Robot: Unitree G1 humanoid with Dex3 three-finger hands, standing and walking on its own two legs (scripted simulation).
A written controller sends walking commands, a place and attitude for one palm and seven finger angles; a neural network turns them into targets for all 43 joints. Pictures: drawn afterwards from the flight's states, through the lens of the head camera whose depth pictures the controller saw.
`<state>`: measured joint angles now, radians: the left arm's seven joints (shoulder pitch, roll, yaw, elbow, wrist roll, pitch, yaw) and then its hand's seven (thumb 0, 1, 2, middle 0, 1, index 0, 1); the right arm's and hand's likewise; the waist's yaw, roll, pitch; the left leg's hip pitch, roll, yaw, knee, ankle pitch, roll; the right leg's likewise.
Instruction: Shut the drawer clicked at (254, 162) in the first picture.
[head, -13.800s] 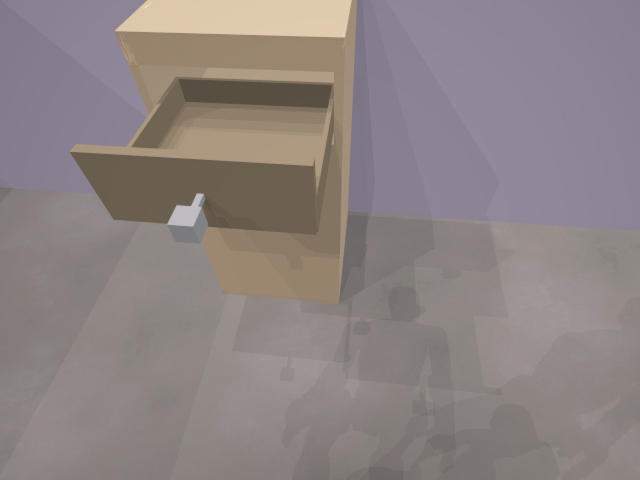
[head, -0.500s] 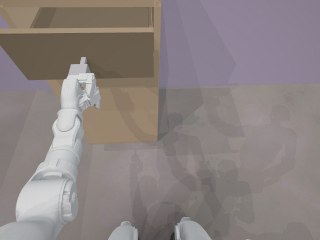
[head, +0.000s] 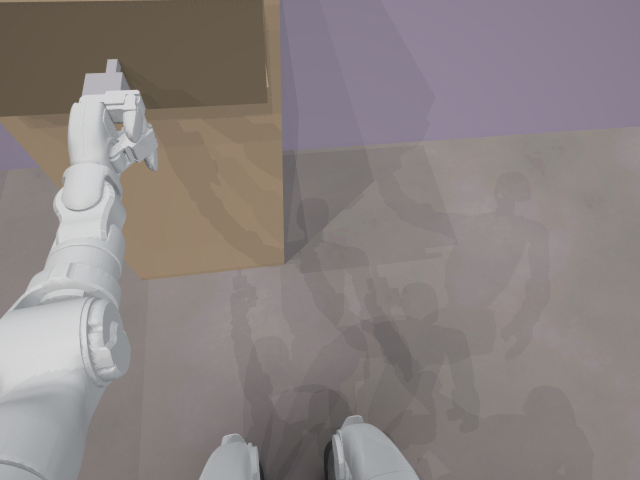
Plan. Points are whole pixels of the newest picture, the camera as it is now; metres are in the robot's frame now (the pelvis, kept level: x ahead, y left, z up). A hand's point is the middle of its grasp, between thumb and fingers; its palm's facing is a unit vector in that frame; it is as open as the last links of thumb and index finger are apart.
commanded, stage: push the drawer shut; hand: left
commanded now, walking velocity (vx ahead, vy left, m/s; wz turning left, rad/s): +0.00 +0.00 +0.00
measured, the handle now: (111, 86) +0.60 +0.19 +0.09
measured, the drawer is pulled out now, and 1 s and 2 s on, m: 0.04 0.00 0.00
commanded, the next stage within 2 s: pull the fist back off the drawer in 0.64 s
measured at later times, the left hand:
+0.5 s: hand (153, 110) +0.57 +0.15 +0.08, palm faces +0.03 -1.00 -0.03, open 3.7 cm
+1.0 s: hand (152, 111) +0.56 +0.15 +0.08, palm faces +0.02 -1.00 -0.03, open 3.7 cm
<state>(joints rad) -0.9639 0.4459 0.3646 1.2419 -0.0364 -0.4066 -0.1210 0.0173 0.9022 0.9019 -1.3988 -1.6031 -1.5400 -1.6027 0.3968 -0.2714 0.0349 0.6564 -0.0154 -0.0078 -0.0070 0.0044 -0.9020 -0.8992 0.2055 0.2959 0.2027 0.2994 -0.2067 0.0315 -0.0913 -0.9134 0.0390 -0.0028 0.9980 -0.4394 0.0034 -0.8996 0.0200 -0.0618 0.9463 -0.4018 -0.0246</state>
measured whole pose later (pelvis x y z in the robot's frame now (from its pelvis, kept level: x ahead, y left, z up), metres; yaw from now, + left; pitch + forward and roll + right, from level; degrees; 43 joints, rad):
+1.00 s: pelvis -0.02 +0.01 -0.02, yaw -1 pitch +25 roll -4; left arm -1.22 0.61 0.40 1.41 0.05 -0.36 -0.08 0.02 0.90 0.90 -1.40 -1.60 -1.56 -1.60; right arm 0.45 -0.28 0.08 0.63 -0.04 -0.01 0.00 0.00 -0.90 -0.90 0.21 0.30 0.20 0.30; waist -0.31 0.05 -0.08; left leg -1.09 0.05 -0.02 1.08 -0.43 0.02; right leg -1.05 0.03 -0.08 0.98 -0.36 -0.01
